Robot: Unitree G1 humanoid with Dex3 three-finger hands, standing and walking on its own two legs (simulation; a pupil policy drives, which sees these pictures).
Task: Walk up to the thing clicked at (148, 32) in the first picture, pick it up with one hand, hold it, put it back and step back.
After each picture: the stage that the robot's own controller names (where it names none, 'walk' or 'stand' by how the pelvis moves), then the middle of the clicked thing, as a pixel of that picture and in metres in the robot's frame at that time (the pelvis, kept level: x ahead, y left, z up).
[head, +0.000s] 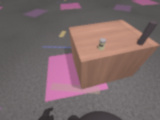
stand; (146, 34) +0.91 -0.54 +0.03
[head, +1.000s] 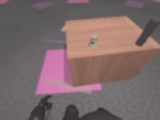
sink last; (146, 33) +0.79 -0.47 +0.07
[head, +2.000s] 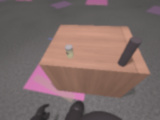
sink last; (127, 53) +0.56 -0.21 +0.05
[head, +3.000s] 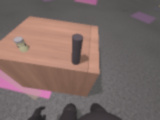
rise first; (76, 51) +0.48 +0.15 +0.07
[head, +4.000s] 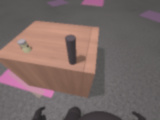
stand; (71, 51) +0.50 +0.19 +0.07
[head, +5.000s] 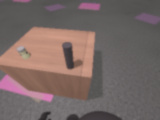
stand; (68, 57) +0.49 +0.21 +0.03
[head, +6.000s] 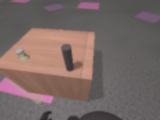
stand; (68, 59) +0.46 +0.20 +0.03
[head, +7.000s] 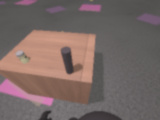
stand; (68, 62) +0.45 +0.20 +0.03
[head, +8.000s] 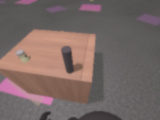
stand; (68, 61) +0.45 +0.20 +0.03
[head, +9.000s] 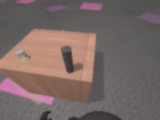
rise first; (68, 61) +0.45 +0.20 +0.03
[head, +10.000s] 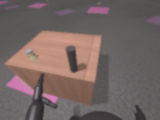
rise first; (72, 60) +0.46 +0.20 +0.03
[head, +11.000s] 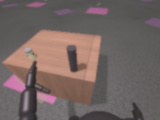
go down; (72, 60) +0.47 +0.18 +0.04
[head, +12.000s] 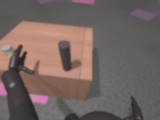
go down; (65, 58) +0.44 +0.18 +0.06
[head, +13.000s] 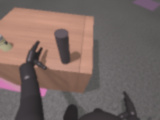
close in; (63, 49) +0.46 +0.18 +0.09
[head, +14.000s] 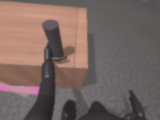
close; (55, 43) +0.48 +0.20 +0.12
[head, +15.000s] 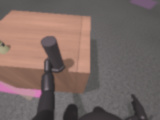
lift; (55, 57) +0.40 +0.22 +0.10
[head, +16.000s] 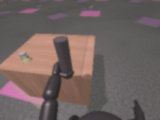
lift; (65, 60) +0.33 +0.17 +0.20
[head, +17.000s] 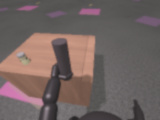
hold; (63, 62) +0.32 +0.17 +0.19
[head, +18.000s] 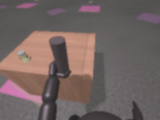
crouch; (61, 60) +0.33 +0.18 +0.19
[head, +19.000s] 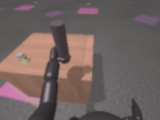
crouch; (61, 45) +0.41 +0.19 +0.24
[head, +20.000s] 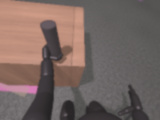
lower; (53, 44) +0.48 +0.20 +0.10
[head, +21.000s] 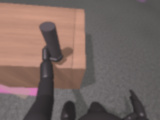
lower; (53, 45) +0.47 +0.20 +0.11
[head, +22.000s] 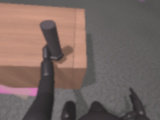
lower; (54, 44) +0.48 +0.20 +0.12
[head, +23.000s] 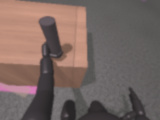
lower; (53, 41) +0.49 +0.20 +0.12
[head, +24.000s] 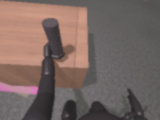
loosen; (55, 42) +0.48 +0.20 +0.12
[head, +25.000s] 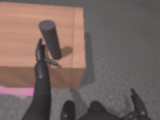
withdraw; (53, 44) +0.48 +0.20 +0.12
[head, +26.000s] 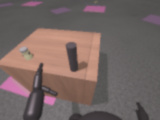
sink last; (72, 58) +0.45 +0.18 +0.08
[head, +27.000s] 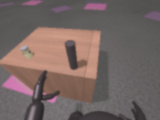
stand; (72, 56) +0.46 +0.19 +0.07
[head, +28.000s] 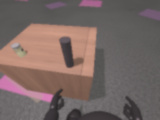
stand; (67, 54) +0.46 +0.20 +0.09
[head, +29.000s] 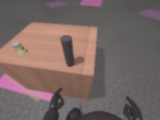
stand; (68, 53) +0.47 +0.20 +0.09
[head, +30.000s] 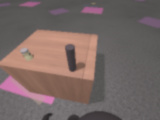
stand; (71, 59) +0.47 +0.19 +0.04
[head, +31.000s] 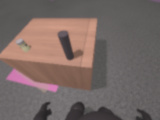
walk; (67, 47) +0.52 +0.22 +0.06
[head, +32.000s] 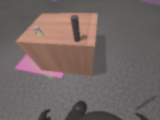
walk; (75, 29) +0.79 +0.22 +0.04
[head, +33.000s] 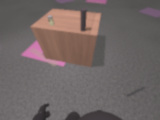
stand; (83, 20) +1.07 +0.16 +0.05
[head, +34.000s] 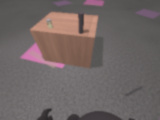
stand; (81, 23) +1.08 +0.19 +0.03
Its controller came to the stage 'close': yes
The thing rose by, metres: 0.22
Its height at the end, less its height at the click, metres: +0.00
